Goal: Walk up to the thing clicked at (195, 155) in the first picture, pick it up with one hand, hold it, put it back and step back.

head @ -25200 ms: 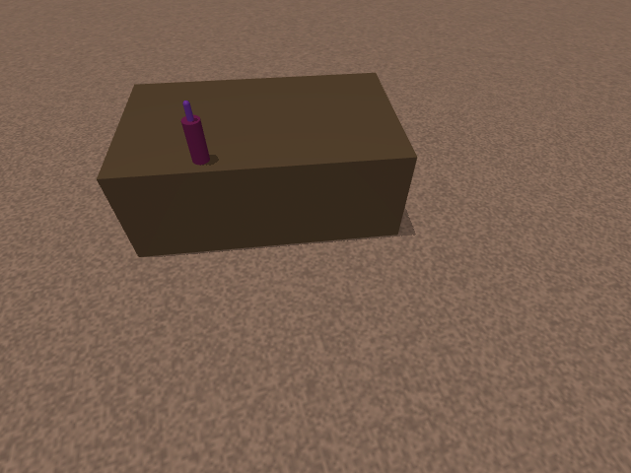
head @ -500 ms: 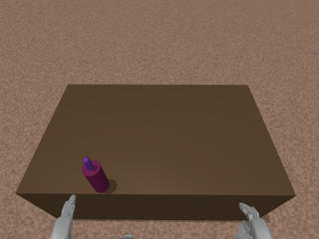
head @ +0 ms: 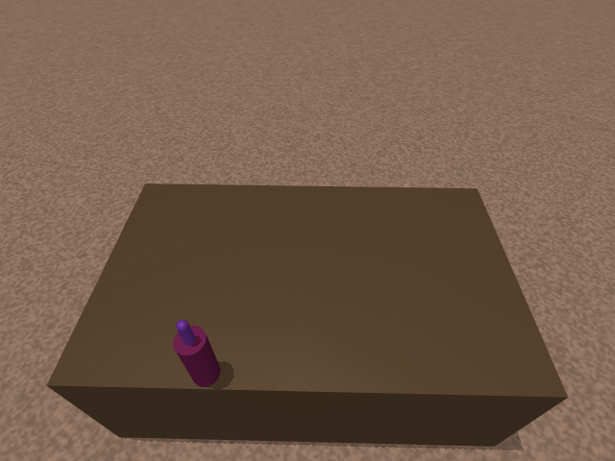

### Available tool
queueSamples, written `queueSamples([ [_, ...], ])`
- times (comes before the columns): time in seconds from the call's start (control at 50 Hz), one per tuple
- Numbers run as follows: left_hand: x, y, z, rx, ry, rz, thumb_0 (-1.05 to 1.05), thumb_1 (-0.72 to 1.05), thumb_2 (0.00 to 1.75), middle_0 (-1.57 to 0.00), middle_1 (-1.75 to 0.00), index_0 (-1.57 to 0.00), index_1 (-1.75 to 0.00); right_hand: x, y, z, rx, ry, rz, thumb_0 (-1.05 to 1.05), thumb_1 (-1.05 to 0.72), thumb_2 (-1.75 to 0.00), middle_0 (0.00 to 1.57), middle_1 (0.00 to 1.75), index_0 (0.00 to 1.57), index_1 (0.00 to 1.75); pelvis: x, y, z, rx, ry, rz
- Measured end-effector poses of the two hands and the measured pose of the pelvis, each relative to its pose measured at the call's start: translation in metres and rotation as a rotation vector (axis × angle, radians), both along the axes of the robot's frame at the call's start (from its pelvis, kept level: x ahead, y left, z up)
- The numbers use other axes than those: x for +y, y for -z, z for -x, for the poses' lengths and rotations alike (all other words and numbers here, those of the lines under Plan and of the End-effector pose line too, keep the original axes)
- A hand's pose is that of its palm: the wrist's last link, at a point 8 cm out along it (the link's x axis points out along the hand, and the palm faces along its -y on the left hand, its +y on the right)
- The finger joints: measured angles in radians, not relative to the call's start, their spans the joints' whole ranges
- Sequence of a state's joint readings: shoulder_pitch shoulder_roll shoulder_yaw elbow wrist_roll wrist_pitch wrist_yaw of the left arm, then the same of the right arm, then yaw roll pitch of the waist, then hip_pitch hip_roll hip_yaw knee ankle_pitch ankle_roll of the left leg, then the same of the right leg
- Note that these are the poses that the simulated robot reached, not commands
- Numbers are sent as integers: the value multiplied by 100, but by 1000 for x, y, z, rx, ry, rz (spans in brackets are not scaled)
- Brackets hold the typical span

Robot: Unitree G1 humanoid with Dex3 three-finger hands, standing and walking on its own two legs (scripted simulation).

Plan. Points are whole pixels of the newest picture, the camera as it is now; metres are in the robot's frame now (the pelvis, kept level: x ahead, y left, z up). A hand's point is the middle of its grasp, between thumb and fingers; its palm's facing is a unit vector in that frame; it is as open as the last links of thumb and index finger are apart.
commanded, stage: stand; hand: left
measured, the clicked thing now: (195, 350) +0.38 +0.23 -0.23
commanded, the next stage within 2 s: none
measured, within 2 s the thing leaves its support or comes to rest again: neither
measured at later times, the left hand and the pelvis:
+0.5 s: hand out of the picture +0.04 +0.25 -0.15, palm faces -0.02 -0.94 -0.34, open 7.4 cm; pelvis -0.01 +0.00 +0.02, yaw +0 degrees
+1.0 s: hand out of the picture +0.07 +0.26 -0.14, palm faces -0.03 -0.94 -0.34, open 7.4 cm; pelvis +0.01 +0.02 +0.02, yaw +0 degrees
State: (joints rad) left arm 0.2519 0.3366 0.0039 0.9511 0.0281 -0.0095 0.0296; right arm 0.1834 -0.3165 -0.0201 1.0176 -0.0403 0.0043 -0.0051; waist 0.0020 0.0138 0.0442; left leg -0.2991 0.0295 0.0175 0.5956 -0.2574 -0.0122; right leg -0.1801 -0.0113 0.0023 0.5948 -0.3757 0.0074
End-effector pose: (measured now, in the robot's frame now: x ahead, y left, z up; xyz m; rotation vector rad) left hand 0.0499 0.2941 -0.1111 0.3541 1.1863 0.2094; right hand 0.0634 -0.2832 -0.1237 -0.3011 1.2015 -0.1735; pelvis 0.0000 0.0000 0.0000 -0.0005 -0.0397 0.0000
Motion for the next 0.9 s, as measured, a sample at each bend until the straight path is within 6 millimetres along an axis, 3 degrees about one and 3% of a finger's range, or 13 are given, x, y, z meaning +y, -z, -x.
queueSamples([
  [0.16, -3, -3, 10, 38, -19, 21, 1, 86, 89, -21, -30, -21, -30, 4, -5, 10, 29, 12, -14, 1, -90, -90, 21, 30, 20, 30, 1, -9, 4, -20, -4, 1],
  [0.46, 1, -3, 17, 84, -42, 35, 1, 91, 89, -21, -30, -21, -30, -3, -13, 18, 68, 30, 11, 1, -90, -90, 21, 30, 20, 30, 4, -16, 7, -28, -7, 6],
  [0.9, 11, -4, -4, 94, -32, 37, 1, 91, 89, -20, -30, -20, -30, 6, -17, 3, 69, 38, 14, 1, -90, -90, 21, 30, 20, 30, 14, -18, -5, -10, 2, 3],
])
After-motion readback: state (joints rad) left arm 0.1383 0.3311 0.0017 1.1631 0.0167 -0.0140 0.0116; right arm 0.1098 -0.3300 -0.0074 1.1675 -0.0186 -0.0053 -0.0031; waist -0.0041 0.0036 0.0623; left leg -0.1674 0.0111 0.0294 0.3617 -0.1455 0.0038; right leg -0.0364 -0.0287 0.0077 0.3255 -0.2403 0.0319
